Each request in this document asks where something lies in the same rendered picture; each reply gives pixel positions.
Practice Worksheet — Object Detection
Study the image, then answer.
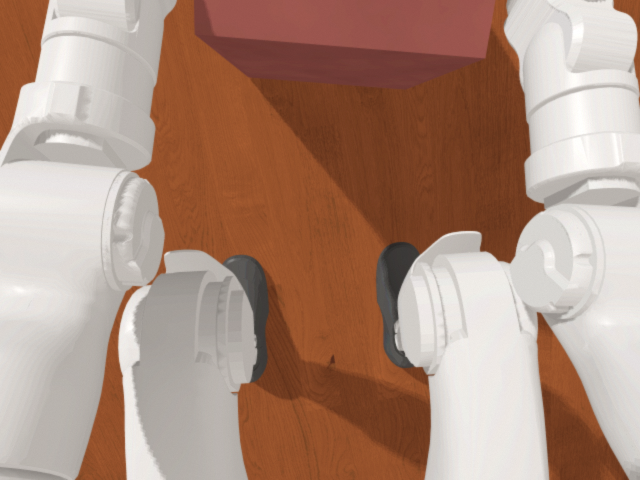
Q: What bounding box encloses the right robot upper arm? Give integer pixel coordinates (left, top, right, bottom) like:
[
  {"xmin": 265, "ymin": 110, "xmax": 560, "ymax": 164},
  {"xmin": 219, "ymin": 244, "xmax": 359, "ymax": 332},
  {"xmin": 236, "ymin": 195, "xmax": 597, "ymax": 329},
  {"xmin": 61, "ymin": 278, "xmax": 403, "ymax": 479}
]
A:
[{"xmin": 510, "ymin": 204, "xmax": 640, "ymax": 480}]

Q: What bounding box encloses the left robot forearm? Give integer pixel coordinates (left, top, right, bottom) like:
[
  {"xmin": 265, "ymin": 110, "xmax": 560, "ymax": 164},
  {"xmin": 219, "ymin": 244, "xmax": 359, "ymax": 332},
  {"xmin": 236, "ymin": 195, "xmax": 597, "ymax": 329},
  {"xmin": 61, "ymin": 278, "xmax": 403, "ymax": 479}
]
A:
[{"xmin": 0, "ymin": 0, "xmax": 177, "ymax": 171}]

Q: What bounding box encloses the robot right foot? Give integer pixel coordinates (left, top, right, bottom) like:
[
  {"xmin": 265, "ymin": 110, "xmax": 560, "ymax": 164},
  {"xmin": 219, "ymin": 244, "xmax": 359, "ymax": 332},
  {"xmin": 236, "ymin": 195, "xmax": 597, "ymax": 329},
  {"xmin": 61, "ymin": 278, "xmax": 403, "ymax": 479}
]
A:
[{"xmin": 376, "ymin": 242, "xmax": 420, "ymax": 368}]

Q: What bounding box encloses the left robot shin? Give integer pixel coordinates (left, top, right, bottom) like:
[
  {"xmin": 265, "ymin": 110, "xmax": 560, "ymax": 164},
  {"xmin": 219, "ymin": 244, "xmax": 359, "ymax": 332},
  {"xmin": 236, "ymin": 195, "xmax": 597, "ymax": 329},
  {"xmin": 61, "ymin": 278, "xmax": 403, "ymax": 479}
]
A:
[{"xmin": 118, "ymin": 250, "xmax": 257, "ymax": 375}]

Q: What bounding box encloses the carton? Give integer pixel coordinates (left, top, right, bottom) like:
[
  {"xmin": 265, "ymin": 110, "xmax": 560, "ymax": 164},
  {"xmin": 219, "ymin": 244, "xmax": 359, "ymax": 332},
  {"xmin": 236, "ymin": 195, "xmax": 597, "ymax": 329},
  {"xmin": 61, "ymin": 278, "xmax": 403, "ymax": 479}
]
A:
[{"xmin": 194, "ymin": 0, "xmax": 495, "ymax": 90}]

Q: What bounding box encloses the right robot forearm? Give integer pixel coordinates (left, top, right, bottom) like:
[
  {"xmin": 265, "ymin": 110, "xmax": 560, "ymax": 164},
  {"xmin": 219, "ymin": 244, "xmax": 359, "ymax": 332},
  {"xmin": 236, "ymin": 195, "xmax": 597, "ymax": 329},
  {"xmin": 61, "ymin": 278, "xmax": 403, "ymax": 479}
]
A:
[{"xmin": 504, "ymin": 0, "xmax": 640, "ymax": 209}]

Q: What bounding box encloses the left robot upper arm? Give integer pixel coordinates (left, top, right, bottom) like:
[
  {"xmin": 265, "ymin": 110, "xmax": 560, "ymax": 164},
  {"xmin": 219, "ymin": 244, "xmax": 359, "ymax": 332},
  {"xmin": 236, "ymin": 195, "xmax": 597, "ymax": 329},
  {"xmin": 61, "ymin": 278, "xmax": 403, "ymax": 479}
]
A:
[{"xmin": 0, "ymin": 159, "xmax": 165, "ymax": 480}]

